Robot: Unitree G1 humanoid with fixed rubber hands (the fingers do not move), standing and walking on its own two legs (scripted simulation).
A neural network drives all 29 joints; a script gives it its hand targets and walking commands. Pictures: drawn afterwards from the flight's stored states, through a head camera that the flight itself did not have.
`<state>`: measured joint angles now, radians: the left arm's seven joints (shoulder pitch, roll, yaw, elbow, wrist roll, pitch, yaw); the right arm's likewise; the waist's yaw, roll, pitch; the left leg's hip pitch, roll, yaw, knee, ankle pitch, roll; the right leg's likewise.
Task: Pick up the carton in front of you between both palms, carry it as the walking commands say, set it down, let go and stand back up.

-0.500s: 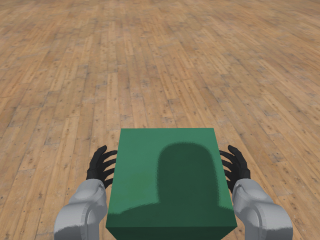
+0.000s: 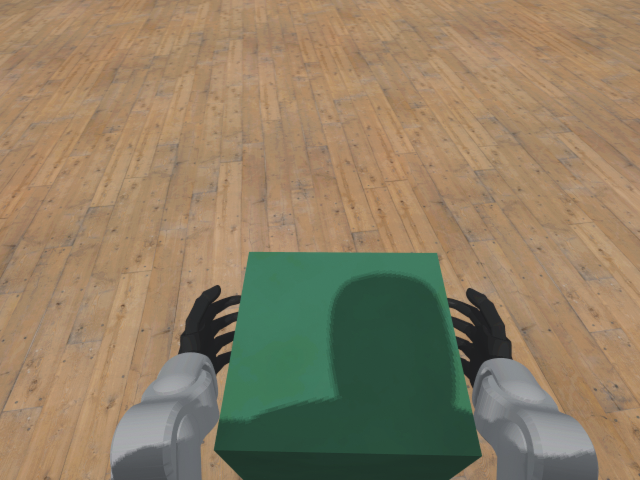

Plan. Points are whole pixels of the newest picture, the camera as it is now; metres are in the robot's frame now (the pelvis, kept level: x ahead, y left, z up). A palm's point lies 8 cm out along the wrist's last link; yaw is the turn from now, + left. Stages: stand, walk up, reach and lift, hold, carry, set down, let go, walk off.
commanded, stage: carry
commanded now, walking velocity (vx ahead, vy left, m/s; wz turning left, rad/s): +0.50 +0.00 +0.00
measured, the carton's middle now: (340, 382) +0.23 +0.00 +0.02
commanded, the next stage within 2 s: none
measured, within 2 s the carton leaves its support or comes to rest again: neither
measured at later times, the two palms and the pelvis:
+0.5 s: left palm (244, 173) +0.55 +0.16 +0.10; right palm (427, 175) +0.55 -0.14 +0.10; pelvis +0.33 +0.01 +0.00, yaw +0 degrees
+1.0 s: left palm (275, 84) +0.88 +0.14 +0.10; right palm (409, 85) +0.88 -0.16 +0.10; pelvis +0.66 -0.01 +0.00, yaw +0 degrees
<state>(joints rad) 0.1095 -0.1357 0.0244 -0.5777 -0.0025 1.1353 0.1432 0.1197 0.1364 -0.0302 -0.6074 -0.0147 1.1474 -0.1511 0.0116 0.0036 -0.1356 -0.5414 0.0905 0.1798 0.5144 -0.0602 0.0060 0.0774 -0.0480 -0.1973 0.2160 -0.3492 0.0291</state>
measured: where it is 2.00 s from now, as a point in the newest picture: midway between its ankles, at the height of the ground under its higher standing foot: (331, 241)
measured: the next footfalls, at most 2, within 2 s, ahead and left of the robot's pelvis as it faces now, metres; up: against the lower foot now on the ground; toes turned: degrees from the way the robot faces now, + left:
left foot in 0.04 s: +0.21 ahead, +0.11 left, +0.00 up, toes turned +11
right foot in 0.54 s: +0.54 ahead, -0.11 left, +0.00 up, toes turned -11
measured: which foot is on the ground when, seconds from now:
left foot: up 0.00-0.02, down 0.04-0.58, up 0.60-1.00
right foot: down 0.00-0.06, up 0.08-0.52, down 0.54-1.00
